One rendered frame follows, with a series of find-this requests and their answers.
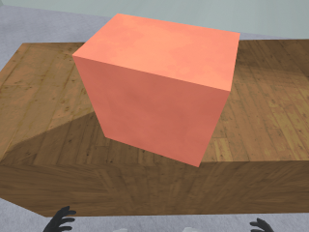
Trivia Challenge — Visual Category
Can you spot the robot left hand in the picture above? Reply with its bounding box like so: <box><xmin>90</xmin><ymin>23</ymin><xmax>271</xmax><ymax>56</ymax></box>
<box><xmin>43</xmin><ymin>206</ymin><xmax>76</xmax><ymax>232</ymax></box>

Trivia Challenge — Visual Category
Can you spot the carton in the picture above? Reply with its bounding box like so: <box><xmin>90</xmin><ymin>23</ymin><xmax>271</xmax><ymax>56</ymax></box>
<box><xmin>72</xmin><ymin>14</ymin><xmax>240</xmax><ymax>167</ymax></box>

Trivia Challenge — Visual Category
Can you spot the pedestal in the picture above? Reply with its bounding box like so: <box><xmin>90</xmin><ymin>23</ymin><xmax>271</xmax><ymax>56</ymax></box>
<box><xmin>0</xmin><ymin>39</ymin><xmax>309</xmax><ymax>218</ymax></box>

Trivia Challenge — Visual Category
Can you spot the robot right hand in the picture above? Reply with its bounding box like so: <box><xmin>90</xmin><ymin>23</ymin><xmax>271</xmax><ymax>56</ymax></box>
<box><xmin>249</xmin><ymin>217</ymin><xmax>274</xmax><ymax>232</ymax></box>

